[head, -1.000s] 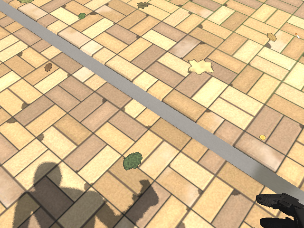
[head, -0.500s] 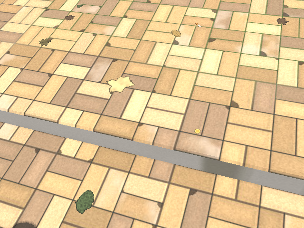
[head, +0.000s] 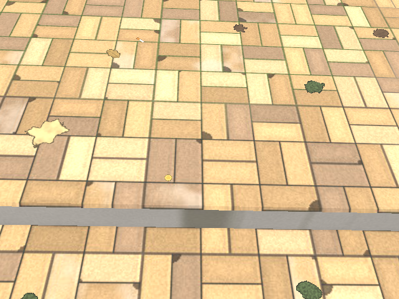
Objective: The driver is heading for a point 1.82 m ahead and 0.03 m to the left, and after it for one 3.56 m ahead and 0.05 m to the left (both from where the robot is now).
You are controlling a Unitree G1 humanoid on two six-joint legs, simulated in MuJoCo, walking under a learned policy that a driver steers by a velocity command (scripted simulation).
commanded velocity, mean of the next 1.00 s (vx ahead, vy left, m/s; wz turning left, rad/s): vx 0.00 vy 0.00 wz -0.01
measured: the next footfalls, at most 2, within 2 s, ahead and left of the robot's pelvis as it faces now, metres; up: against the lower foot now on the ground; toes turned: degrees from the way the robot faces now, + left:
right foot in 0.28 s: +0.02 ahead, -0.16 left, +0.00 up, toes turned -11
left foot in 0.80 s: +0.01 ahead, +0.06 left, +0.00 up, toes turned +2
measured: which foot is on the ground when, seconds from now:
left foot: down 0.00-0.28, up 0.30-0.78, down 0.80-1.00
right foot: up 0.00-0.26, down 0.28-0.80, up 0.82-1.00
